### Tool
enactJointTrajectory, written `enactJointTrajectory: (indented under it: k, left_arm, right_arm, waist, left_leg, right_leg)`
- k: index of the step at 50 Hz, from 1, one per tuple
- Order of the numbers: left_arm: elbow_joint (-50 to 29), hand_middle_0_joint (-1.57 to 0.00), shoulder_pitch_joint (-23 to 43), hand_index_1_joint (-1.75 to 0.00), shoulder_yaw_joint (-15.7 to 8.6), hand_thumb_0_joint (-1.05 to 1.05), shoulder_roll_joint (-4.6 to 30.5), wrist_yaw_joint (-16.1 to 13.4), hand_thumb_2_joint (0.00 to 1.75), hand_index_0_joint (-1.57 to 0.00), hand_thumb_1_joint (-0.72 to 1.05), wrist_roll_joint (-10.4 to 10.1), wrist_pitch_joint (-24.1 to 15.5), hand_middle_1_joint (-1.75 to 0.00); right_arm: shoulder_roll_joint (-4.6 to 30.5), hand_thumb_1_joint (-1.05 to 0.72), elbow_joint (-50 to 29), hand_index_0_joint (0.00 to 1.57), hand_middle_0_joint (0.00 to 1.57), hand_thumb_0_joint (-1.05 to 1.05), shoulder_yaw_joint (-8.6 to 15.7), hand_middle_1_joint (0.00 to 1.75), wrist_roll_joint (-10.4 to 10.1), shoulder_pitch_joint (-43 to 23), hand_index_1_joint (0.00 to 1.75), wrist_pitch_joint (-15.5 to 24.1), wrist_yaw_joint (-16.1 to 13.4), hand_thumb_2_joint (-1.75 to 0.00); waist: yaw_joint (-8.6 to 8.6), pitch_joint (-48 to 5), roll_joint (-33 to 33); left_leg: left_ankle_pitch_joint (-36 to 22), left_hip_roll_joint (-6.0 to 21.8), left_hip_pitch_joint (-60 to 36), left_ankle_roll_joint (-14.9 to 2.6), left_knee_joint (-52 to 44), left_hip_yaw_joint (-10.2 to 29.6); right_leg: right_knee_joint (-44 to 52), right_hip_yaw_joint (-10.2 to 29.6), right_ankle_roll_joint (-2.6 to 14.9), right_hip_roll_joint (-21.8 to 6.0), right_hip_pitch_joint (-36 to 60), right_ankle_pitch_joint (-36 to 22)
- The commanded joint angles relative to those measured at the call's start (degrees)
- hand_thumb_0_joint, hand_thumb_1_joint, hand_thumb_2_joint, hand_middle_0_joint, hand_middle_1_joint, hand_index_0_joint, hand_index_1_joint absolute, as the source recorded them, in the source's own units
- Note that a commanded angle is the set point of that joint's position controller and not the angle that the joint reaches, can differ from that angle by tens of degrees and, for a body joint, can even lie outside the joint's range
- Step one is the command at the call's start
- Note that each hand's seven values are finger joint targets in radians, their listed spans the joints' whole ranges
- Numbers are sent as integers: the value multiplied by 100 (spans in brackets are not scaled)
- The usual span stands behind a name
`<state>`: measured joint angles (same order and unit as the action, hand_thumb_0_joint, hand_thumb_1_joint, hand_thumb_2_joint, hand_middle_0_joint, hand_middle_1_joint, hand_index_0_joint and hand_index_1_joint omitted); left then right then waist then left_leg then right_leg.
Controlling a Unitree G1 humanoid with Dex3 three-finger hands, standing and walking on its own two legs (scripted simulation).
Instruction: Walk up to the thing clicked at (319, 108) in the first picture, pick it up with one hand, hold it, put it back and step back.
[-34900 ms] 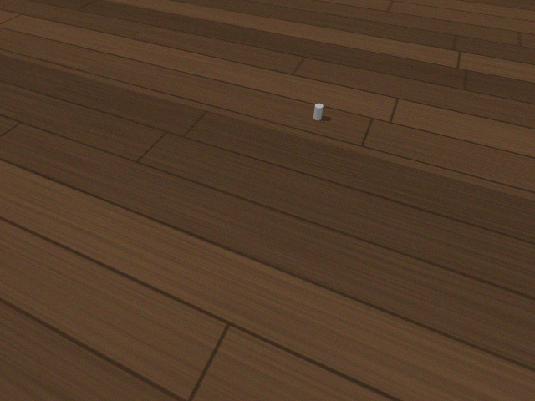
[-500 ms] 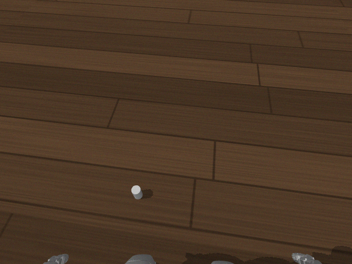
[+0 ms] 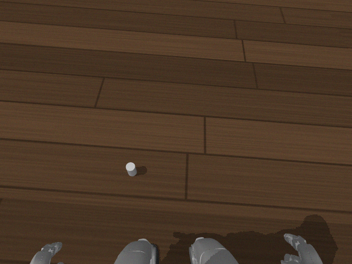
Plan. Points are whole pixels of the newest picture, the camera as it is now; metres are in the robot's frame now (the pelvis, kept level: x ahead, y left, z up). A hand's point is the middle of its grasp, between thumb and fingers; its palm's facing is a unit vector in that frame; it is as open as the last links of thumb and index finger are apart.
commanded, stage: step back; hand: left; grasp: from above
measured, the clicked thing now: (131, 169) +0.56 +0.22 -0.72
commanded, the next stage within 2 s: none
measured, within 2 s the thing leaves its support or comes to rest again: neither
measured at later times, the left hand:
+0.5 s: hand out of the picture +0.00 +0.27 -0.15, palm faces +0.04 -0.93 -0.38, open 7.4 cm
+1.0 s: hand out of the picture -0.23 +0.23 -0.14, palm faces -0.03 -0.91 -0.41, open 7.4 cm
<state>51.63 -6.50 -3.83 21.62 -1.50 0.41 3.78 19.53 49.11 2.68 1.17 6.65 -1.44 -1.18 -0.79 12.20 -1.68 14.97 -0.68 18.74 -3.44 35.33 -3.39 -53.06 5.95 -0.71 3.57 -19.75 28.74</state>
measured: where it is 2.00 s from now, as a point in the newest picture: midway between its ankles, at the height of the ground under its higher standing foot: outside the picture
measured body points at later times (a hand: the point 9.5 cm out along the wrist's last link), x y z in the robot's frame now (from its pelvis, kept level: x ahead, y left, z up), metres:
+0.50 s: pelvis -0.14 +0.00 -0.01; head -0.07 +0.01 +0.43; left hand -0.01 +0.31 -0.12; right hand -0.04 -0.32 -0.12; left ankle -0.15 +0.11 -0.73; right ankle -0.03 -0.12 -0.72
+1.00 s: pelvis -0.30 -0.04 -0.01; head -0.25 -0.06 +0.44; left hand -0.23 +0.27 -0.11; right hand -0.17 -0.36 -0.12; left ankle -0.20 +0.10 -0.69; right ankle -0.31 -0.16 -0.73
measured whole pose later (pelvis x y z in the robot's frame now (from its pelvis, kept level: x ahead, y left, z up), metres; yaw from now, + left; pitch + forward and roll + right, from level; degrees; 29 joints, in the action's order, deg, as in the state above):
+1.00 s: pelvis -0.30 -0.04 -0.01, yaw -2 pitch -3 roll +1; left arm 49.3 -13.5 -4.2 20.1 0.8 2.0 3.1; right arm 23.4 47.4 3.8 0.5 5.8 -3.9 -1.4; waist 1.8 9.2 2.5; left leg 25.1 -1.4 29.8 0.3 51.8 5.5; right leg -39.8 2.4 1.3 1.1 -14.7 22.3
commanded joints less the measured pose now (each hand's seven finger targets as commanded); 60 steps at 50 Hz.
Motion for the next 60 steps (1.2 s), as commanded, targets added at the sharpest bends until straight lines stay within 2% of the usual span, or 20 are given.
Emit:
enactJointTrajectory:
  k: [1, 4, 6, 7, 11, 17, 22, 23, 24, 25, 26, 30, 38, 43, 45, 47, 48, 52, 55, 60]
  left_arm:
    - [-400, -20, -426, -30, -336, 0, 970, 5, 90, -20, 90, 78, -253, -30]
    - [-230, -20, -888, -30, -407, 0, 1087, 20, 90, -20, 90, 157, -321, -30]
    - [-508, -20, -484, -30, -548, 0, 1842, 46, 90, -20, 90, 141, -330, -30]
    - [-751, -20, -69, -30, -563, 0, 1956, 24, 90, -20, 90, 221, -359, -30]
    - [-960, -20, 421, -30, -451, 0, 1226, -17, 90, -20, 90, 137, -349, -30]
    - [-978, -20, -497, -30, -429, 0, 1114, -54, 90, -20, 90, 169, -281, -30]
    - [-1187, -20, -64, -30, -398, 0, 1347, 2, 90, -20, 90, 52, -134, -30]
    - [-1227, -20, -32, -30, -341, 0, 1226, 20, 90, -20, 90, 43, -98, -30]
    - [-1324, -20, 32, -30, -294, 0, 1011, 30, 90, -20, 90, 16, -97, -30]
    - [-1311, -20, 177, -30, -343, 0, 1010, -11, 90, -20, 90, 10, -105, -30]
    - [-1296, -20, 310, -30, -431, 0, 1159, -82, 90, -20, 90, 97, -102, -30]
    - [-855, -20, -471, -30, -452, 0, 1111, 9, 90, -20, 90, -13, -89, -30]
    - [-912, -20, -420, -30, -395, 0, 1013, 46, 90, -20, 90, 68, -184, -30]
    - [-467, -20, -1291, -30, -413, 0, 1006, 104, 90, -20, 90, 73, -223, -30]
    - [-315, -20, -1467, -30, -481, 0, 1154, 123, 90, -20, 90, 165, -244, -30]
    - [-713, -20, -894, -30, -697, 0, 2091, 147, 90, -20, 90, 211, -236, -30]
    - [-937, -20, -405, -30, -703, 0, 2296, 88, 90, -20, 90, 238, -262, -30]
    - [-1069, -20, 369, -30, -514, 0, 1332, 24, 90, -20, 90, 222, -296, -30]
    - [-1043, -20, -368, -30, -460, 0, 1243, -13, 90, -20, 90, 245, -288, -30]
    - [-1151, -20, -400, -30, -461, 0, 1305, -90, 90, -20, 90, 189, -184, -30]
  right_arm:
    - [1615, -90, -407, 20, 20, 0, 412, 30, -15, 81, 30, 45, -70, -90]
    - [1494, -90, -427, 20, 20, 0, 345, 30, -126, -200, 30, -19, -24, -90]
    - [1214, -90, -523, 20, 20, 0, 293, 30, -155, -380, 30, -61, -34, -90]
    - [1361, -90, -407, 20, 20, 0, 366, 30, -118, -209, 30, -86, -75, -90]
    - [1269, -90, -62, 20, 20, 0, 275, 30, -175, 413, 30, -55, -43, -90]
    - [1190, -90, -287, 20, 20, 0, 167, 30, -130, 253, 30, 60, -96, -90]
    - [1221, -90, -47, 20, 20, 0, 279, 30, -23, 999, 30, 107, -40, -90]
    - [1373, -90, -35, 20, 20, 0, 351, 30, 27, 991, 30, 116, -31, -90]
    - [1811, -90, -119, 20, 20, 0, 455, 30, 126, 922, 30, 126, -27, -90]
    - [2264, -90, -248, 20, 20, 0, 515, 30, 166, 488, 30, 112, 21, -90]
    - [2453, -90, -349, 20, 20, 0, 558, 30, 146, 338, 30, 125, 24, -90]
    - [1603, -90, -523, 20, 20, 0, 335, 30, 132, -385, 30, 180, -43, -90]
    - [1603, -90, -518, 20, 20, 0, 425, 30, 34, 442, 30, 150, -67, -90]
    - [1824, -90, -733, 20, 20, 0, 471, 30, 32, -111, 30, -11, -30, -90]
    - [1652, -90, -721, 20, 20, 0, 420, 30, -47, -187, 30, -90, -16, -90]
    - [1260, -90, -908, 20, 20, 0, 346, 30, -114, -340, 30, -71, -88, -90]
    - [1523, -90, -844, 20, 20, 0, 457, 30, -67, -356, 30, -75, -143, -90]
    - [1302, -90, -369, 20, 20, 0, 320, 30, -137, 452, 30, -12, -88, -90]
    - [1216, -90, -465, 20, 20, 0, 218, 30, -99, 282, 30, 51, -116, -90]
    - [1178, -90, -436, 20, 20, 0, 247, 30, -13, 556, 30, 109, -100, -90]
  waist:
    - [-18, -1736, 939]
    - [235, -1750, 397]
    - [353, -1119, -1385]
    - [287, -860, -1303]
    - [-113, -851, -581]
    - [438, -1640, -772]
    - [-5, -1866, -913]
    - [-21, -1741, -551]
    - [-62, -1704, 617]
    - [-60, -1312, 1442]
    - [-270, -1142, 1517]
    - [377, -929, 802]
    - [-204, -1484, 1169]
    - [171, -1878, 1400]
    - [254, -1679, 963]
    - [410, -1123, -1263]
    - [430, -727, -1521]
    - [-135, -848, -756]
    - [308, -1035, -808]
    - [354, -1548, -1149]
  left_leg:
    - [-2574, 1548, -1432, -938, -449, 1651]
    - [-1196, 1088, -230, -346, 12, 1264]
    - [1818, -532, 755, 287, 2153, 493]
    - [2182, -451, 434, 360, 3157, 1123]
    - [1260, -754, 697, 348, 3516, 1314]
    - [1629, -348, 1153, 568, 1580, 906]
    - [-28, -115, -579, 266, -984, 342]
    - [-474, 98, -926, 142, -1132, 788]
    - [-975, 1171, -1153, -257, -1364, 2243]
    - [-1308, 2094, -601, -927, -1745, 3253]
    - [-1324, 2505, 224, -1483, -1879, 3681]
    - [-1885, 1331, -222, -744, -1417, 1718]
    - [-2285, 1518, -1830, -1168, -942, 1645]
    - [-1643, 1413, -902, -790, -580, 1405]
    - [-587, 959, 198, -271, -172, 1237]
    - [1834, -590, 1240, 370, 2068, 825]
    - [1963, -241, 861, 421, 3076, 1257]
    - [1072, -738, 946, 360, 3454, 1261]
    - [1297, -621, 1131, 470, 2722, 977]
    - [1455, -75, 648, 398, 629, 580]
  right_leg:
    - [1419, -300, 111, -251, 118, -415]
    - [2764, 40, 429, -511, 1311, -1982]
    - [3589, 2483, 1817, -2419, 384, -2384]
    - [3588, 2900, 2115, -2773, -376, -2700]
    - [3174, 761, 1192, -1466, 139, -3135]
    - [2479, 792, 1383, -1642, 2363, -4299]
    - [1944, 508, 960, -1473, 1321, -3629]
    - [1841, 476, 702, -1263, 643, -2883]
    - [1016, 87, 381, -632, -271, -1522]
    - [-61, -170, 189, 236, -839, 520]
    - [-1132, 473, 142, 239, -518, 982]
    - [-2156, 690, 195, 424, -940, -198]
    - [-410, 141, -230, 26, -860, 91]
    - [2100, -492, 31, -278, 752, -785]
    - [2796, -248, 277, -360, 1375, -1409]
    - [3634, 2327, 1444, -2362, 125, -784]
    - [4014, 3064, 1898, -2943, -1031, -685]
    - [2912, 406, 1013, -1404, -76, -2749]
    - [2596, 413, 1079, -1415, 906, -3532]
    - [2201, 719, 1235, -1872, 1803, -4184]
